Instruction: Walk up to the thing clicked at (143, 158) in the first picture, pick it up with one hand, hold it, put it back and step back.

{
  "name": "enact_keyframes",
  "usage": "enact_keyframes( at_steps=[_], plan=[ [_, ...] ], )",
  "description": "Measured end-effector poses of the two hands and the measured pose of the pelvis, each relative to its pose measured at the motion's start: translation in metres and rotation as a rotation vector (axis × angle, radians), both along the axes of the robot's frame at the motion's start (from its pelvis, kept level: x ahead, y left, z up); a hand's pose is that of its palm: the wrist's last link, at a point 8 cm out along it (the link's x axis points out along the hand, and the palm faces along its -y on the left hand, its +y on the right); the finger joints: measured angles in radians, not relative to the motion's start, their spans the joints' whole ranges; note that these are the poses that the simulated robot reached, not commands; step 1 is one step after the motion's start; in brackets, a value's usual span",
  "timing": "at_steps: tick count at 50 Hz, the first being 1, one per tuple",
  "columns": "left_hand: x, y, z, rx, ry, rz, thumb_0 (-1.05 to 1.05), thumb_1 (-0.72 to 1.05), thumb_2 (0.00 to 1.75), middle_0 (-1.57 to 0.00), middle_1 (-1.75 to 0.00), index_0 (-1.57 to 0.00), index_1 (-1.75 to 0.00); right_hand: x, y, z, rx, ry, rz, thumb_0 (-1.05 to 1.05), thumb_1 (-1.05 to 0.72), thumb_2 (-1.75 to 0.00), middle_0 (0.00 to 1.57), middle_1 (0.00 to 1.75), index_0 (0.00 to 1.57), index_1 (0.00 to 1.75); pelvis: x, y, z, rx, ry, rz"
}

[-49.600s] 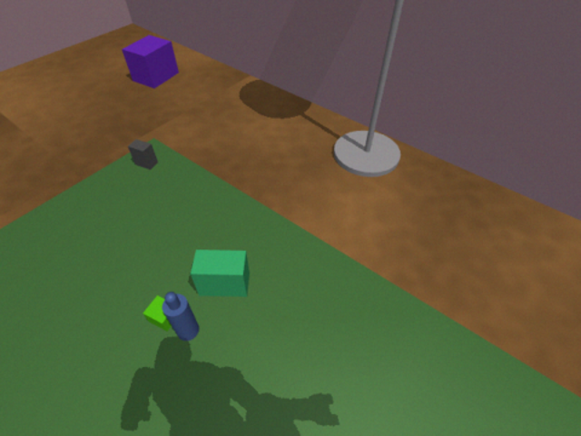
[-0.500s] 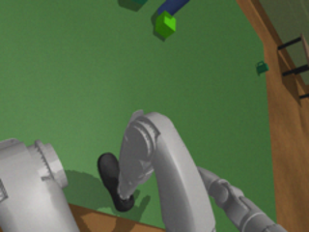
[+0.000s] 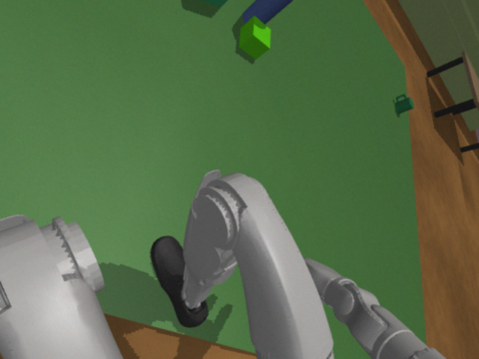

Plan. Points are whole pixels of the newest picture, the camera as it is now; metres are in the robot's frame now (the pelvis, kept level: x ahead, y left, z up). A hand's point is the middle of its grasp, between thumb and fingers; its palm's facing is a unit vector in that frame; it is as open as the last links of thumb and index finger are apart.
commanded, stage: settle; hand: left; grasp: from above
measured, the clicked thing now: out of the picture +0.49 +0.31 -0.23
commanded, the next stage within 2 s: lift in 1.62 s
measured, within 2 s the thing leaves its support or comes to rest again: leaves its support in 0.22 s
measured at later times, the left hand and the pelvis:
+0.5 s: hand out of the picture +0.46 +0.35 -0.10, palm faces +0.48 -0.87 +0.01, open 6.1 cm; pelvis +0.00 +0.00 +0.01, yaw +2 degrees
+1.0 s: hand out of the picture +0.45 +0.37 -0.02, palm faces +0.51 -0.86 +0.00, open 6.7 cm; pelvis +0.01 -0.01 +0.03, yaw +7 degrees
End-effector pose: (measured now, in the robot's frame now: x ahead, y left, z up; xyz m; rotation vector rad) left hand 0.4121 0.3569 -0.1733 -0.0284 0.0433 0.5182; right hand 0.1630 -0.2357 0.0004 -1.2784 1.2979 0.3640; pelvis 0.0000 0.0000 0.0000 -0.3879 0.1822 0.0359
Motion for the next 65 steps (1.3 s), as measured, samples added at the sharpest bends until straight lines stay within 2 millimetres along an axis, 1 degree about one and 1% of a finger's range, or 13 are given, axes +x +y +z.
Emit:
enact_keyframes(
  at_steps=[5, 10, 15, 18, 22, 28, 33, 45, 54, 58, 65],
  plan=[
    [0.001, 0.0, 0.0, -0.004, -0.006, -0.003, -0.06, -0.14, 1.04, -0.48, -0.91, -1.2, -1.35, 0.0, 0.0, 0.0, 0.003, 0.002, -0.002, 0.0, -0.9, -0.9, 0.21, 0.3, 0.2, 0.3, 0.001, 0.0, 0.001, 0.001, 0.004, 0.001],
    [0.003, 0.001, 0.001, -0.01, -0.011, -0.004, -0.06, -0.2, 1.09, -0.5, -0.97, -1.27, -1.44, 0.001, 0.0, -0.001, 0.008, 0.002, -0.007, 0.0, -0.9, -0.9, 0.21, 0.3, 0.2, 0.3, 0.001, 0.0, 0.001, 0.003, 0.009, 0.004],
    [0.006, 0.007, 0.01, -0.007, -0.04, 0.012, -0.07, -0.24, 1.11, -0.52, -1.01, -1.32, -1.5, -0.001, 0.0, -0.003, 0.016, 0.003, -0.025, 0.0, -0.9, -0.9, 0.21, 0.3, 0.2, 0.3, 0.001, -0.001, 0.001, 0.01, 0.014, 0.01],
    [0.008, 0.014, 0.023, 0.007, -0.066, 0.017, -0.07, -0.27, 1.12, -0.53, -1.03, -1.34, -1.52, -0.003, -0.001, -0.004, 0.027, -0.003, -0.046, 0.0, -0.9, -0.9, 0.2, 0.3, 0.2, 0.3, 0.001, -0.002, 0.002, 0.015, 0.021, 0.014],
    [0.007, 0.024, 0.047, 0.042, -0.094, 0.008, -0.07, -0.3, 1.12, -0.55, -1.05, -1.36, -1.53, -0.005, -0.002, -0.007, 0.056, -0.02, -0.087, 0.0, -0.9, -0.9, 0.2, 0.3, 0.2, 0.3, 0.002, -0.003, 0.004, 0.025, 0.04, 0.021],
    [-0.003, 0.036, 0.086, 0.071, -0.084, -0.023, -0.07, -0.33, 1.1, -0.58, -1.07, -1.35, -1.52, -0.006, -0.003, -0.01, 0.129, -0.067, -0.16, 0.0, -0.89, -0.9, 0.21, 0.3, 0.2, 0.3, 0.002, -0.003, 0.011, 0.041, 0.088, 0.033],
    [-0.011, 0.043, 0.108, 0.05, -0.082, -0.006, -0.06, -0.34, 1.07, -0.61, -1.07, -1.32, -1.47, -0.005, -0.005, -0.013, 0.183, -0.105, -0.209, 0.0, -0.89, -0.89, 0.21, 0.3, 0.2, 0.3, 0.002, -0.004, 0.014, 0.056, 0.12, 0.043],
    [-0.012, 0.044, 0.138, 0.045, -0.069, -0.002, -0.06, -0.3, 1.0, -0.63, -1.03, -1.25, -1.36, -0.006, -0.012, -0.02, 0.237, -0.118, -0.312, 0.0, -0.89, -0.89, 0.2, 0.3, 0.2, 0.3, 0.006, -0.009, 0.025, 0.091, 0.207, 0.065],
    [-0.011, 0.049, 0.168, 0.075, -0.052, 0.013, -0.06, -0.28, 0.98, -0.63, -1.02, -1.21, -1.34, -0.004, -0.019, -0.027, 0.272, -0.106, -0.388, 0.0, -0.89, -0.89, 0.2, 0.3, 0.2, 0.3, 0.014, -0.012, 0.036, 0.117, 0.28, 0.08],
    [-0.009, 0.045, 0.178, 0.065, -0.047, 0.005, -0.06, -0.26, 0.98, -0.62, -1.01, -1.2, -1.33, -0.002, -0.021, -0.03, 0.29, -0.105, -0.411, 0.0, -0.9, -0.89, 0.2, 0.3, 0.2, 0.3, 0.016, -0.014, 0.04, 0.127, 0.301, 0.085],
    [-0.007, 0.035, 0.187, 0.04, -0.04, 0.011, -0.06, -0.25, 0.99, -0.6, -1.01, -1.18, -1.33, 0.002, -0.023, -0.031, 0.318, -0.127, -0.437, 0.0, -0.9, -0.89, 0.2, 0.3, 0.2, 0.3, 0.018, -0.017, 0.046, 0.142, 0.322, 0.09]
  ],
)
